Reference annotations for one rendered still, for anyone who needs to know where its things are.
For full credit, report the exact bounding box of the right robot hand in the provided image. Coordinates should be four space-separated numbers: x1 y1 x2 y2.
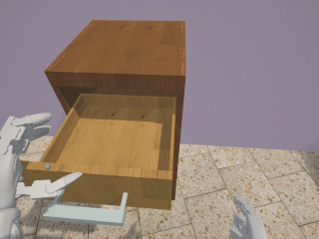
229 196 268 239

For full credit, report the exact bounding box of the robot left forearm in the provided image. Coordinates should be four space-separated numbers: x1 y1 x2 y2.
0 207 23 239

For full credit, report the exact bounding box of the left robot hand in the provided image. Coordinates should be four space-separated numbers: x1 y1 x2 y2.
0 113 83 209

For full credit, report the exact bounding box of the drawer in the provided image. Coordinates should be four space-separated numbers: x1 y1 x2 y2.
20 94 176 210

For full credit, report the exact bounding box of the cabinet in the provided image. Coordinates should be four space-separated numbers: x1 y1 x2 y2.
44 20 186 200

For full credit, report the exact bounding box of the handle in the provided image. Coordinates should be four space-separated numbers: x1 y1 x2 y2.
43 188 128 227

